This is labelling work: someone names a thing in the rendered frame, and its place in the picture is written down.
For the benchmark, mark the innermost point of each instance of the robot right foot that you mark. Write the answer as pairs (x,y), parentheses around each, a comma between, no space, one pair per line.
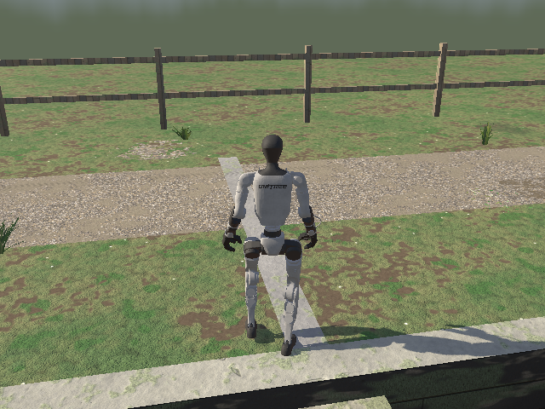
(287,348)

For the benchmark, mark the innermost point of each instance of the humanoid robot torso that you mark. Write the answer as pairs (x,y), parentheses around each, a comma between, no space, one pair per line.
(272,197)

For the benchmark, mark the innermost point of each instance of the robot right forearm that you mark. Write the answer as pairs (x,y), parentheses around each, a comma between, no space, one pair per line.
(309,223)

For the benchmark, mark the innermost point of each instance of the left robot upper arm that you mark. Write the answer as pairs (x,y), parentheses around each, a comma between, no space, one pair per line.
(244,181)

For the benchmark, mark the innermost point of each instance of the right robot upper arm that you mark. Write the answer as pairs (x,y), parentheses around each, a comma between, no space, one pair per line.
(299,180)

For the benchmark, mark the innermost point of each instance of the robot left hand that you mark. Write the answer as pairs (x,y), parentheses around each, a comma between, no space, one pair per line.
(227,240)

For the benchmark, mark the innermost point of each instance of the robot right hand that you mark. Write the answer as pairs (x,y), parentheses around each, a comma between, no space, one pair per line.
(305,236)

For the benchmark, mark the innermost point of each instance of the robot left forearm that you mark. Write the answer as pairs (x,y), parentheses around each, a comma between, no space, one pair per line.
(232,225)

